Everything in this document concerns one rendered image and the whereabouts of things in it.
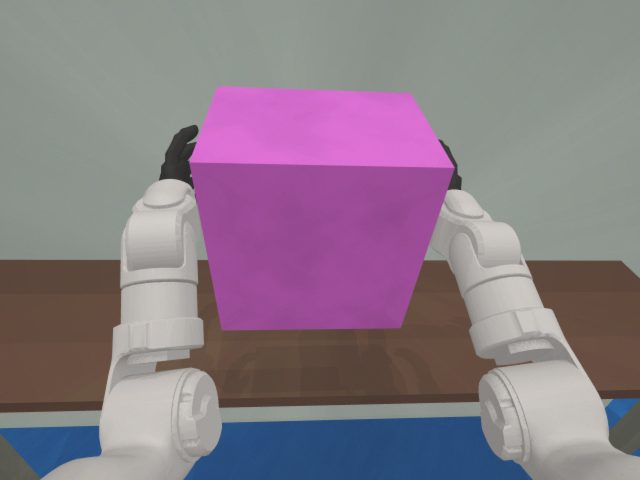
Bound robot right hand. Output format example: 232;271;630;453
438;139;462;190

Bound table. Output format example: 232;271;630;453
0;260;640;480

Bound left robot upper arm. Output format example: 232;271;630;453
40;368;222;480

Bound carton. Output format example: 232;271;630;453
189;86;455;331

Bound robot left hand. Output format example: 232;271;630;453
159;125;198;203

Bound right robot forearm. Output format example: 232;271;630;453
429;189;609;439

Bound left robot forearm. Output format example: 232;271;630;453
99;179;204;449

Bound right robot upper arm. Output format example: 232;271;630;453
479;359;640;480

